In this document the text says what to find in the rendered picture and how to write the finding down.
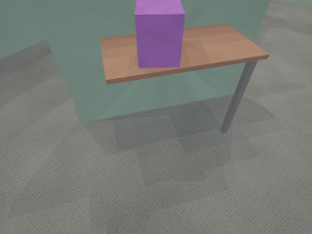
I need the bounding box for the carton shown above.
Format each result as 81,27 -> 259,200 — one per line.
135,0 -> 185,68

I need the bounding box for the table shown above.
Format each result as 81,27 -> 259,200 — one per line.
99,23 -> 269,134

